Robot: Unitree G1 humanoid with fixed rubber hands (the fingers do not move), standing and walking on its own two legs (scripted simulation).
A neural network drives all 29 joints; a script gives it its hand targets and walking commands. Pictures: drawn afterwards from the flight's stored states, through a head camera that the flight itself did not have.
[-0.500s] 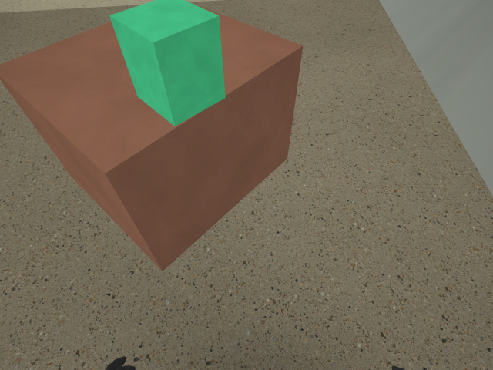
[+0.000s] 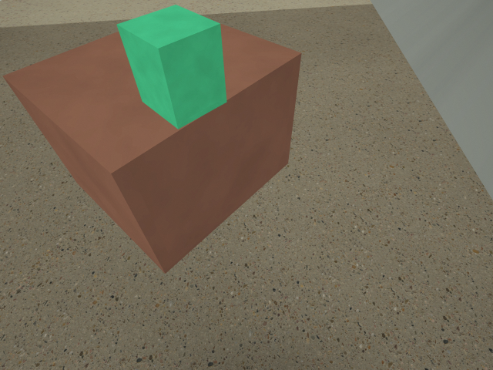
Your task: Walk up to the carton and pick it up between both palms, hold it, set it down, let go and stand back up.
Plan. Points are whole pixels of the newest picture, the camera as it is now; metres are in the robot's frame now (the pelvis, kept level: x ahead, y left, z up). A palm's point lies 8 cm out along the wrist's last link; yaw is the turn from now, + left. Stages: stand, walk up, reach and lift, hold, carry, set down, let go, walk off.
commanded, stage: stand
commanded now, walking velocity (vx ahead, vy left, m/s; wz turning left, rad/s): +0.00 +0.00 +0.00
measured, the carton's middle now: (177, 66) +0.93 +0.24 +0.01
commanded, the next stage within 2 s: walk up in 1.28 s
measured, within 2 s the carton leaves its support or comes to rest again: neither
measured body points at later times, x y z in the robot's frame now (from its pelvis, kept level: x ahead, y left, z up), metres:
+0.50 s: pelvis -0.01 +0.00 +0.00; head +0.00 +0.00 +0.45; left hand +0.06 +0.28 -0.14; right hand +0.04 -0.25 -0.15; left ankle +0.02 +0.12 -0.72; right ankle +0.02 -0.12 -0.72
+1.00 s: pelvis -0.01 +0.00 +0.00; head +0.00 +0.00 +0.45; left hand +0.06 +0.28 -0.13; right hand +0.04 -0.24 -0.15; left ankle +0.02 +0.12 -0.72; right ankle +0.02 -0.12 -0.72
